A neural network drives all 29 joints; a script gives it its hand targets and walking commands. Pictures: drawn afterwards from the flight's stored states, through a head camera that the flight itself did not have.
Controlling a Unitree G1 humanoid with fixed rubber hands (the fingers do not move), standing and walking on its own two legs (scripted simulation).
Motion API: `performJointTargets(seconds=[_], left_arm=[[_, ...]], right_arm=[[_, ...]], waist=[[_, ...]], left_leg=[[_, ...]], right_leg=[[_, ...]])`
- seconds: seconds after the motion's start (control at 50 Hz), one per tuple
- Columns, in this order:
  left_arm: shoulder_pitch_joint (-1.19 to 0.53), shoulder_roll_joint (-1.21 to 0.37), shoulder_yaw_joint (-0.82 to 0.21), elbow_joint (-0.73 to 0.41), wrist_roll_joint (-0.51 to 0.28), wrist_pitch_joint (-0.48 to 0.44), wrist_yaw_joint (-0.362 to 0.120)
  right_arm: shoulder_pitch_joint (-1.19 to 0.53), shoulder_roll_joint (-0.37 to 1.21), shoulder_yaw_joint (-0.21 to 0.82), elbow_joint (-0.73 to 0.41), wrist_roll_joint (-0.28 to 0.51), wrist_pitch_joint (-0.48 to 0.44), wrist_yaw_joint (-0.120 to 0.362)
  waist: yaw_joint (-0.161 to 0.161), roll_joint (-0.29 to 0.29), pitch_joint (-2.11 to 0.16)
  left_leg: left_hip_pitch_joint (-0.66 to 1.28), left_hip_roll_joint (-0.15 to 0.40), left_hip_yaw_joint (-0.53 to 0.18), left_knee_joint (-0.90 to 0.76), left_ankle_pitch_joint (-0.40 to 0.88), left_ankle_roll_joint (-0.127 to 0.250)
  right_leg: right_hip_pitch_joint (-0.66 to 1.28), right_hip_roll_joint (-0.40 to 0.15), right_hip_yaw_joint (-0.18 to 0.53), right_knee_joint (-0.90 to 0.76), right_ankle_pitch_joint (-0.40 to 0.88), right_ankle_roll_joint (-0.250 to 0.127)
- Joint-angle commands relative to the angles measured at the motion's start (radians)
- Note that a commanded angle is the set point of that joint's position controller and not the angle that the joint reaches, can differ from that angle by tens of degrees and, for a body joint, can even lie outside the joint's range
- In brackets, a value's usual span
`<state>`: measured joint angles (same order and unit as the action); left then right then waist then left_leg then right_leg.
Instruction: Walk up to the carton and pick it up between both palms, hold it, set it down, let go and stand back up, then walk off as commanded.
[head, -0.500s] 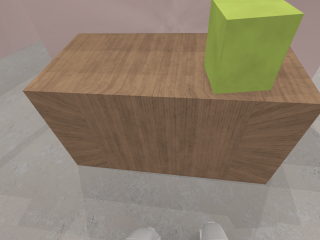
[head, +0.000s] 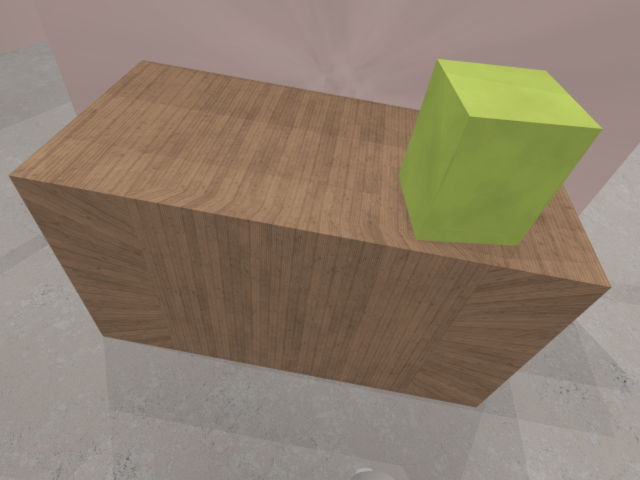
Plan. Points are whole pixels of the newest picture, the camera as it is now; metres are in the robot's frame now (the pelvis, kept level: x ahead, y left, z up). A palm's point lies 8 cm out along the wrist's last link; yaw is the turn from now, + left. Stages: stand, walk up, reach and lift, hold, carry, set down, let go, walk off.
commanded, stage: walk up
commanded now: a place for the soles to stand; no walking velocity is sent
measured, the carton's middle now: (479, 157) +0.72 -0.29 +0.05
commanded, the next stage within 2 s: none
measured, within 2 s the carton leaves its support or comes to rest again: neither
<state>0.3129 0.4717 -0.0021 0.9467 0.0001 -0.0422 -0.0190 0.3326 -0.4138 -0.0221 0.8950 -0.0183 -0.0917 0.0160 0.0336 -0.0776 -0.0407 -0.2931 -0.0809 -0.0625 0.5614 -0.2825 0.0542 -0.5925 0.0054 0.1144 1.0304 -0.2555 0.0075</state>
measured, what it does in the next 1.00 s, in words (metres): steps on the spot: right foot, then left foot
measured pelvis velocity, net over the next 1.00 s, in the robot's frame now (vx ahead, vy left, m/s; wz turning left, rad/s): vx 0.05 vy -0.04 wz -0.03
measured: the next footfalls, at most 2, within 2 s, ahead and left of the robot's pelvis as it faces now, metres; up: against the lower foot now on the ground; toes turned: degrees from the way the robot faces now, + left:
right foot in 0.18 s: +0.11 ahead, -0.17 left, +0.00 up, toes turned +4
left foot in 0.60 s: +0.08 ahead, +0.07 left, +0.00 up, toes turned -6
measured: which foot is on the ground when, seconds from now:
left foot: down 0.00-0.20, up 0.22-0.58, down 0.60-1.00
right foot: up 0.00-0.16, down 0.18-1.00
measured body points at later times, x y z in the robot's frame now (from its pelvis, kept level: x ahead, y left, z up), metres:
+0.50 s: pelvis +0.03 -0.08 -0.01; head +0.03 -0.11 +0.44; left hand +0.09 +0.24 -0.11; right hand +0.08 -0.40 -0.15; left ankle +0.02 +0.08 -0.71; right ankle +0.13 -0.18 -0.73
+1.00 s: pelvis +0.05 -0.04 -0.01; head +0.04 -0.04 +0.44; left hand +0.11 +0.27 -0.13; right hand +0.11 -0.37 -0.12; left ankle +0.04 +0.08 -0.73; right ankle +0.07 -0.17 -0.73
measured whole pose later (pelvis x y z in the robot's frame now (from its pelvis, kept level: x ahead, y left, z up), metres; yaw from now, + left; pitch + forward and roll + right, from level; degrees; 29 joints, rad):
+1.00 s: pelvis +0.05 -0.04 -0.01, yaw -2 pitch -1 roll +0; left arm 0.23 0.39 0.00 0.99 0.00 -0.04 0.01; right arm 0.26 -0.41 -0.02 0.96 -0.02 -0.04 0.00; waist 0.03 0.00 0.00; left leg -0.27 -0.03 -0.06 0.64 -0.36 0.00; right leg -0.32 0.05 0.10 0.63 -0.29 0.00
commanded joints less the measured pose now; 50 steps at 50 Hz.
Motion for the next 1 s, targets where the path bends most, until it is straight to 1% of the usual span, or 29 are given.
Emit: performJointTargets(seconds=[0.0, 0.04, 0.06, 0.1, 0.12, 0.14, 0.16, 0.18, 0.2, 0.26, 0.28, 0.4, 0.48, 0.54, 0.56, 0.58, 0.6, 0.62, 0.64, 0.66, 0.7, 0.74, 0.8, 0.82, 0.84, 0.86, 0.88, 0.92, 0.98], left_arm=[[-0.111, 0.122, 0.059, -0.088, 0.02, -0.029, 0.011], [-0.075, 0.113, 0.058, -0.079, 0.021, -0.036, 0.014], [-0.033, 0.109, 0.061, -0.061, 0.018, -0.04, 0.016], [0.084, 0.119, 0.073, 0.004, 0.017, -0.05, 0.029], [0.113, 0.147, 0.084, 0.02, 0.025, -0.056, 0.039], [0.097, 0.198, 0.097, 0.013, 0.031, -0.057, 0.046], [0.034, 0.22, 0.096, -0.015, 0.028, -0.054, 0.047], [-0.011, 0.232, 0.098, -0.029, 0.028, -0.045, 0.045], [-0.057, 0.25, 0.11, -0.04, 0.027, -0.038, 0.047], [-0.094, 0.195, 0.1, -0.044, 0.03, -0.023, 0.043], [-0.09, 0.189, 0.101, -0.043, 0.032, -0.022, 0.042], [-0.087, 0.182, 0.11, -0.053, 0.028, -0.017, 0.043], [-0.128, 0.205, 0.11, -0.065, 0.031, 0.002, 0.036], [-0.171, 0.179, 0.093, -0.071, 0.024, 0.022, 0.03], [-0.158, 0.148, 0.083, -0.069, 0.017, 0.025, 0.029], [-0.142, 0.101, 0.069, -0.067, 0.006, 0.025, 0.029], [-0.137, 0.064, 0.059, -0.063, -0.001, 0.022, 0.03], [-0.121, 0.089, 0.067, -0.01, 0.0, 0.024, 0.033], [-0.072, 0.115, 0.075, 0.017, 0.0, 0.022, 0.028], [-0.04, 0.122, 0.077, 0.032, -0.002, 0.018, 0.021], [-0.044, 0.1, 0.077, 0.042, 0.003, 0.01, 0.013], [-0.066, 0.08, 0.07, 0.041, 0.001, -0.001, 0.018], [-0.085, 0.115, 0.06, 0.03, 0.009, -0.025, 0.033], [-0.091, 0.15, 0.061, 0.025, 0.017, -0.03, 0.037], [-0.107, 0.165, 0.06, 0.02, 0.013, -0.033, 0.038], [-0.117, 0.169, 0.058, 0.017, 0.008, -0.029, 0.036], [-0.13, 0.164, 0.056, 0.012, 0.007, -0.026, 0.034], [-0.163, 0.141, 0.049, -0.002, 0.004, -0.019, 0.031], [-0.157, 0.103, 0.044, 0.004, 0.002, -0.014, 0.027]], right_arm=[[0.054, -0.238, -0.098, -0.079, 0.018, -0.006, -0.029], [-0.022, -0.238, -0.092, -0.097, 0.017, 0.004, -0.03], [-0.061, -0.233, -0.088, -0.106, 0.019, 0.01, -0.03], [-0.097, -0.177, -0.071, -0.114, 0.024, 0.024, -0.031], [-0.052, -0.134, -0.056, -0.105, 0.027, 0.031, -0.031], [0.005, -0.098, -0.041, -0.104, 0.031, 0.037, -0.029], [0.024, -0.102, -0.039, -0.104, 0.027, 0.051, -0.025], [0.042, -0.159, -0.049, -0.084, 0.021, 0.068, -0.027], [0.051, -0.194, -0.059, -0.065, 0.018, 0.073, -0.029], [0.047, -0.204, -0.072, -0.029, 0.016, 0.079, -0.016], [0.056, -0.198, -0.076, -0.02, 0.013, 0.082, -0.012], [0.04, -0.19, -0.088, -0.007, 0.002, 0.093, -0.013], [0.093, -0.193, -0.1, 0.018, 0.001, 0.096, -0.008], [0.144, -0.171, -0.101, 0.058, 0.001, 0.082, -0.01], [0.134, -0.175, -0.102, 0.061, -0.007, 0.075, -0.016], [0.115, -0.208, -0.108, 0.057, -0.022, 0.068, -0.023], [0.048, -0.253, -0.115, 0.036, -0.025, 0.059, -0.032], [-0.09, -0.266, -0.104, 0.018, -0.018, 0.053, -0.037], [-0.167, -0.254, -0.098, -0.006, -0.016, 0.045, -0.039], [-0.202, -0.237, -0.09, -0.015, -0.013, 0.04, -0.039], [-0.172, -0.215, -0.077, -0.002, -0.005, 0.034, -0.035], [-0.159, -0.212, -0.07, -0.002, 0.005, 0.037, -0.03], [-0.176, -0.162, -0.048, -0.018, 0.016, 0.044, -0.029], [-0.165, -0.151, -0.046, -0.025, 0.018, 0.044, -0.029], [-0.152, -0.149, -0.047, -0.023, 0.018, 0.045, -0.028], [-0.129, -0.149, -0.046, -0.016, 0.019, 0.045, -0.029], [-0.118, -0.149, -0.043, -0.008, 0.017, 0.042, -0.03], [-0.119, -0.165, -0.047, 0.006, 0.011, 0.034, -0.031], [-0.142, -0.203, -0.054, 0.006, 0.007, 0.027, -0.031]], waist=[[-0.091, 0.209, 0.065], [-0.053, 0.236, 0.044], [-0.026, 0.243, 0.024], [0.027, 0.172, -0.037], [0.025, 0.091, -0.091], [-0.005, -0.043, -0.09], [-0.038, -0.069, -0.024], [-0.053, -0.005, 0.041], [-0.055, -0.055, 0.093], [-0.062, -0.107, 0.198], [-0.062, -0.109, 0.203], [-0.042, -0.089, 0.117], [-0.07, -0.133, 0.099], [-0.1, -0.097, 0.089], [-0.098, -0.044, 0.077], [-0.089, 0.103, 0.056], [-0.083, 0.2, 0.083], [-0.047, 0.175, 0.169], [-0.013, 0.146, 0.186], [0.008, 0.147, 0.187], [-0.01, 0.187, 0.139], [-0.015, 0.198, 0.086], [-0.007, 0.165, 0.016], [-0.024, 0.093, 0.0], [-0.034, 0.064, -0.003], [-0.042, 0.048, -0.011], [-0.047, 0.031, -0.01], [-0.056, 0.042, 0.009], [-0.039, 0.116, 0.016]], left_leg=[[0.33, 0.337, -0.244, -0.167, 0.391, 0.12], [0.196, 0.324, -0.164, -0.097, 0.495, 0.14], [0.135, 0.307, -0.131, -0.049, 0.495, 0.127], [0.089, 0.221, -0.068, 0.123, 0.351, 0.055], [0.042, 0.165, -0.037, 0.228, 0.192, 0.023], [-0.094, 0.08, -0.005, 0.311, -0.061, -0.007], [-0.232, 0.003, 0.035, 0.364, -0.269, -0.034], [-0.254, 0.038, -0.002, 0.403, -0.336, -0.02], [-0.274, 0.076, -0.019, 0.399, -0.357, -0.006], [-0.192, 0.088, -0.002, 0.335, -0.282, -0.007], [-0.166, 0.082, 0.008, 0.331, -0.247, -0.004], [-0.139, 0.078, 0.021, 0.262, -0.234, -0.01], [-0.004, 0.062, 0.06, 0.166, -0.308, 0.008], [0.183, 0.044, 0.089, -0.067, -0.117, 0.018], [0.209, 0.058, 0.036, -0.157, -0.112, 0.029], [0.205, 0.163, -0.181, -0.257, -0.24, 0.059], [0.153, 0.326, -0.449, -0.39, -0.459, 0.111], [-0.012, 0.41, -0.507, -0.407, -0.543, 0.131], [-0.098, 0.402, -0.465, -0.397, -0.542, 0.141], [-0.105, 0.356, -0.373, -0.357, -0.434, 0.127], [-0.016, 0.288, -0.24, -0.262, -0.173, 0.082], [0.007, 0.255, -0.184, -0.173, -0.018, 0.062], [0.029, 0.205, -0.118, -0.047, 0.182, 0.016], [0.032, 0.145, -0.067, 0.022, 0.186, -0.002], [0.003, 0.104, -0.031, 0.035, 0.088, -0.009], [0.008, 0.091, -0.026, 0.029, 0.009, -0.008], [0.024, 0.094, -0.028, 0.001, 0.009, -0.006], [0.106, 0.128, -0.06, -0.077, 0.099, 0.01], [0.148, 0.237, -0.188, -0.15, 0.158, 0.06]], right_leg=[[-0.107, -0.101, -0.057, -0.305, -0.077, -0.017], [0.073, -0.082, -0.106, -0.368, -0.058, -0.034], [0.178, -0.071, -0.116, -0.43, -0.001, -0.044], [0.375, -0.034, -0.099, -0.604, 0.196, -0.048], [0.47, -0.072, -0.017, -0.621, 0.237, -0.053], [0.515, -0.193, 0.226, -0.635, 0.211, -0.077], [0.484, -0.283, 0.487, -0.716, -0.066, -0.115], [0.383, -0.312, 0.587, -0.792, -0.431, -0.163], [0.333, -0.329, 0.616, -0.828, -0.649, -0.208], [0.178, -0.225, 0.455, -0.888, -0.673, -0.104], [0.167, -0.209, 0.437, -0.891, -0.663, -0.091], [0.307, -0.195, 0.413, -0.852, -0.524, -0.102], [0.197, -0.205, 0.375, -0.854, -0.58, -0.141], [0.101, -0.144, 0.252, -0.76, -0.496, -0.108], [0.1, -0.108, 0.214, -0.69, -0.438, -0.083], [0.07, -0.046, 0.164, -0.519, -0.373, -0.06], [0.006, 0.074, 0.071, -0.298, -0.313, -0.03], [0.041, 0.08, 0.021, -0.199, -0.258, -0.008], [0.126, 0.04, 0.028, -0.161, -0.233, -0.01], [0.183, 0.022, -0.002, -0.181, -0.206, -0.013], [0.237, 0.01, -0.063, -0.33, -0.147, -0.021], [0.329, 0.027, -0.085, -0.497, -0.011, -0.024], [0.43, -0.057, 0.083, -0.605, 0.141, -0.052], [0.44, -0.122, 0.196, -0.615, 0.245, -0.082], [0.458, -0.165, 0.265, -0.606, 0.244, -0.124], [0.454, -0.182, 0.279, -0.58, 0.241, -0.16], [0.439, -0.181, 0.271, -0.572, 0.238, -0.166], [0.342, -0.132, 0.19, -0.544, 0.225, -0.128], [0.281, -0.014, 0.054, -0.456, 0.13, -0.065]])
